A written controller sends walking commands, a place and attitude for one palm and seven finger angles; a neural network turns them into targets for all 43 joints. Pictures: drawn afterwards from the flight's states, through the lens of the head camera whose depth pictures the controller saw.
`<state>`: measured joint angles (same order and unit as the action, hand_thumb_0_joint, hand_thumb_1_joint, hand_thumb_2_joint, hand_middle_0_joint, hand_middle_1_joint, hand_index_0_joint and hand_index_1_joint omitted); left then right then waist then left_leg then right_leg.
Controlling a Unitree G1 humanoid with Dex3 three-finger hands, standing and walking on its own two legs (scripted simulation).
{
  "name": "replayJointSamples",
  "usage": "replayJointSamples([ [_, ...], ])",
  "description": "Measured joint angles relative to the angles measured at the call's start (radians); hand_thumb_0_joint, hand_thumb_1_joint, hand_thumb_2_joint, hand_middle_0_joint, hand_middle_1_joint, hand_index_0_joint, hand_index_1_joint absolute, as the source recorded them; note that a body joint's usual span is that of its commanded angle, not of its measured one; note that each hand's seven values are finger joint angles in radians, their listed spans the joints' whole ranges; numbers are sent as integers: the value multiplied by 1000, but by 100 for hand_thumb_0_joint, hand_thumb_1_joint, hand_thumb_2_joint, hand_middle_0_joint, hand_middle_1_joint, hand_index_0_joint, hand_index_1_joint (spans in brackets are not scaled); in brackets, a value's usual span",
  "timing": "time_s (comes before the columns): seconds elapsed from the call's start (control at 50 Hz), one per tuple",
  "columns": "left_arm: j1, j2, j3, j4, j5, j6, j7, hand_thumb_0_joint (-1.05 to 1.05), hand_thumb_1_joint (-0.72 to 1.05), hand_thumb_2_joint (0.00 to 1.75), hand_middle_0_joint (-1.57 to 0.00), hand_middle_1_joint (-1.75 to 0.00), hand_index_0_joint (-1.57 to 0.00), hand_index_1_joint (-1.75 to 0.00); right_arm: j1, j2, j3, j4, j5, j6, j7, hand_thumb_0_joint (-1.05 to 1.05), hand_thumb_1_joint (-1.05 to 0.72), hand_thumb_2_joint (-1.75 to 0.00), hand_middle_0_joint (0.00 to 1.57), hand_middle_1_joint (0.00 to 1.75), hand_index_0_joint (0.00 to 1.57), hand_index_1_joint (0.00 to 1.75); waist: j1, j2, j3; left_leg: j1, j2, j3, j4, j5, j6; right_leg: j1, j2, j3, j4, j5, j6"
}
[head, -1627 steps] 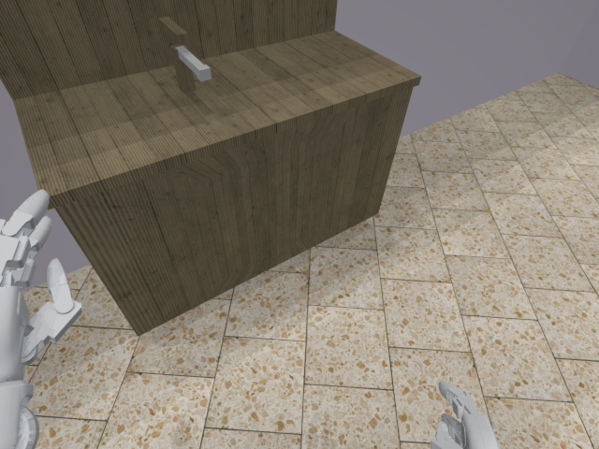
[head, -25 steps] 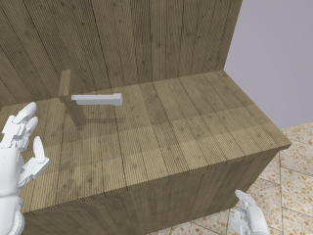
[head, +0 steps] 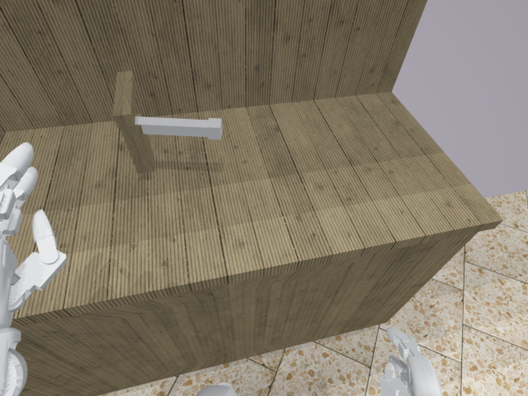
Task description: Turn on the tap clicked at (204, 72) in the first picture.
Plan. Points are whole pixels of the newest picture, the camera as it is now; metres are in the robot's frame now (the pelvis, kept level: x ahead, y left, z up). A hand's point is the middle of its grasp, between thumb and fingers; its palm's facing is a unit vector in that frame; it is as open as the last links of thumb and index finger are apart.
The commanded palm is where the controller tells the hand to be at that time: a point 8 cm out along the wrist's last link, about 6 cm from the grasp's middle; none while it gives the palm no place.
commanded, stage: step back with the hand held close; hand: left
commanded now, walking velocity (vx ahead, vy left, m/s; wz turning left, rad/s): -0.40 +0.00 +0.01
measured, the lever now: (214, 128) +0.54 +0.15 +0.09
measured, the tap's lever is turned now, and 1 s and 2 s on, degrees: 75 75 75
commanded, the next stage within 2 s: stop stepping back and stand still in 0.66 s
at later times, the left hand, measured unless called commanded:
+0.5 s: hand (55, 293) +0.17 +0.22 +0.19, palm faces +0.33 -0.87 -0.36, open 7.4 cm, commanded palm +0.12 +0.27 +0.19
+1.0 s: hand out of the picture +0.02 +0.20 +0.18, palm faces +0.37 -0.86 -0.35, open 7.4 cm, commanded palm -0.04 +0.24 +0.19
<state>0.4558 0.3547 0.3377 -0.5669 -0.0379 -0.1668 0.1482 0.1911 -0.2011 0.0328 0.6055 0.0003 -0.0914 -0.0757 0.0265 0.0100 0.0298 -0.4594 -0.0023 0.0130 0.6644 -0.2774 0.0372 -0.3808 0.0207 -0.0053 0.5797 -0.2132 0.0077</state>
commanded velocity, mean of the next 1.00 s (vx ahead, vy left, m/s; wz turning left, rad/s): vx -0.22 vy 0.03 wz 0.02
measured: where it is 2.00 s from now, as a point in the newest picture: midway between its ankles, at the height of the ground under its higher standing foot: outside the picture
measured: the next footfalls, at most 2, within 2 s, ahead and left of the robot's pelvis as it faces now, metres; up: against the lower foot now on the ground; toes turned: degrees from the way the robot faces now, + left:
right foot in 0.30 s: +0.03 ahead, -0.14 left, +0.00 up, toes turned +0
left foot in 0.52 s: -0.01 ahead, +0.11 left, +0.00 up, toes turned +0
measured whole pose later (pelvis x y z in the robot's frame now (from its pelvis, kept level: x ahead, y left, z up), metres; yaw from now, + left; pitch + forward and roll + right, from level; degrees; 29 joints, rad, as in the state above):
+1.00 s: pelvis -0.20 -0.03 -0.01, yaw -1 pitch -1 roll -1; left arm 0.46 0.39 0.37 -0.58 -0.06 -0.15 0.13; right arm 0.22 -0.20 0.00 0.68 0.03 -0.08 -0.03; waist -0.03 -0.02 -0.03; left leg -0.59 -0.03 -0.05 1.53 -0.31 -0.02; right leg -0.45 0.01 -0.02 0.74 -0.28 -0.02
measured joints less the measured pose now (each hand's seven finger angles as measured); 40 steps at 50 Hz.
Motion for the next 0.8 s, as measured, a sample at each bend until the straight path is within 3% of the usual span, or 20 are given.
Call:
replayJointSamples([
  [0.1, 11, 33, 18, -44, -10, -12, 4, 2, 89, 90, -21, -30, -21, -30, -14, -7, -14, -4, 6, 6, -3, 2, -90, -90, 20, 30, 20, 30, -17, -17, 6, -13, 2, 9, 21, 66, 15, -28, 0, 6, 60, -29, 6],
  [0.2, -5, 47, 47, -1, 4, -6, 13, 2, 89, 90, -21, -30, -21, -30, -3, 9, -21, 2, -13, -15, -4, 2, -91, -90, 20, 30, 20, 30, -15, -17, -5, 5, 12, 15, -42, 100, 16, -44, 27, 38, 211, -186, -1],
  [0.26, -7, 32, 40, 18, 0, 2, 16, 2, 89, 90, -20, -30, -21, -30, 9, 15, -12, 9, -12, -21, 5, 2, -90, -90, 20, 30, 20, 30, -8, -8, -21, 7, 27, 14, -79, 127, 6, 23, 24, 29, 98, -164, -5],
  [0.3, -5, 26, 31, 16, 3, 6, 13, 2, 89, 90, -20, -30, -21, -30, 13, 13, -4, 6, -12, -20, 10, 2, -90, -90, 20, 30, 20, 30, -8, 0, -27, -13, 38, 9, -62, 127, -3, 81, 18, 19, -28, -61, -12],
  [0.36, -15, 7, -8, 9, 3, 0, 1, 2, 89, 90, -20, -30, -21, -30, 5, 2, -9, 18, -1, -8, 15, 2, -90, -90, 20, 30, 20, 30, -11, 29, -20, -75, 42, -36, 96, -62, -28, 73, 40, -3, -43, -24, -8],
  [0.4, -2, 8, -22, -10, -1, -3, -4, 2, 89, 90, -20, -30, -21, -30, 2, 5, -13, 31, 5, 10, 20, 2, -90, -90, 20, 30, 20, 30, -7, -8, -28, -108, 2, -39, 302, -162, -47, 51, 19, 16, -28, -33, -8],
  [0.44, 15, 17, -15, -29, -2, -11, -5, 2, 89, 90, -21, -30, -21, -30, -4, 7, -10, 27, 5, 25, 18, 2, -90, -90, 20, 30, 20, 30, -18, -46, -35, -91, -15, -25, 381, -201, -53, 32, -3, 33, -23, -26, -3],
  [0.48, 21, 39, 7, -43, -4, -21, -3, 2, 89, 90, -21, -30, -21, -30, -11, 6, -7, 10, 7, 29, 13, 2, -90, -90, 20, 30, 20, 30, -37, -74, -39, -28, -12, -13, 278, -187, -52, 1, -23, 41, -5, -20, 5],
  [0.52, 25, 65, 35, -60, -11, -31, -1, 2, 89, 90, -21, -30, -21, -30, -17, -6, -10, -19, 12, 25, 5, 2, -90, -90, 20, 30, 20, 30, -58, -79, -36, 76, 11, 2, 36, -36, -46, -42, -33, 36, 48, -32, 17],
  [0.54, 19, 80, 48, -67, -17, -33, 1, 2, 89, 90, -21, -30, -21, -30, -25, -7, -20, -27, 14, 17, 1, 2, -90, -90, 20, 30, 20, 30, -63, -86, -26, 99, 8, 10, -24, -18, -36, -70, -42, 36, 93, -44, 19],
  [0.6, 8, 92, 79, -47, -29, -40, 4, 2, 89, 90, -21, -30, -21, -30, -59, 22, -34, -11, 9, -14, 6, 2, -91, -90, 20, 30, 20, 30, -37, -129, 22, 113, -5, 59, -25, -22, -18, -149, -22, 86, 323, -222, 7],
  [0.66, -7, 61, 58, -35, -22, -25, 2, 2, 89, 90, -21, -30, -21, -30, -44, 35, -35, -5, 8, -47, 25, 2, -91, -90, 20, 30, 20, 30, -44, -100, 35, 114, 16, 39, -48, 14, -21, -170, 12, 72, 432, -202, 10],
  [0.72, -5, 37, 41, -38, -24, -17, 1, 2, 89, 90, -20, -30, -21, -30, -15, 39, -28, -3, 11, -58, 34, 1, -91, -90, 20, 30, 20, 30, -45, -70, 32, 96, 38, 15, -65, 54, -31, -133, 14, 39, 378, -153, 5],
  [0.8, 19, 40, 45, -39, -24, -20, 1, 2, 89, 90, -20, -30, -21, -30, 21, 32, -17, -1, 6, -54, 33, 1, -90, -90, 20, 30, 20, 30, -37, -25, 11, 25, 65, -14, -19, 70, -47, -18, 4, 11, 194, -106, -5],
])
